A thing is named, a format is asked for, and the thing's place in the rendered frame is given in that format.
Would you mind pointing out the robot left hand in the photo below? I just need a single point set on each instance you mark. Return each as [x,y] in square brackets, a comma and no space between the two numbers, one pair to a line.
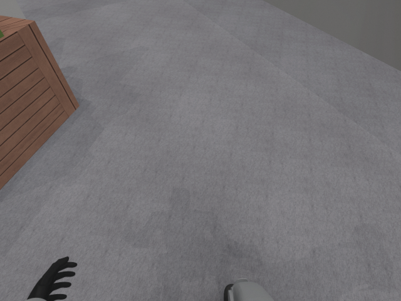
[47,284]

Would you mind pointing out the right robot shin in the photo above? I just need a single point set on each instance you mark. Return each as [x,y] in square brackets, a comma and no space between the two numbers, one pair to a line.
[240,280]

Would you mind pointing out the robot right thigh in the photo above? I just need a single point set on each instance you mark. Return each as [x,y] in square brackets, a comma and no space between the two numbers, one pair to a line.
[248,291]

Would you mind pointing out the pedestal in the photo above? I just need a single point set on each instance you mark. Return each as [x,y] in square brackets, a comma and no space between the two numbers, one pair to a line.
[35,98]

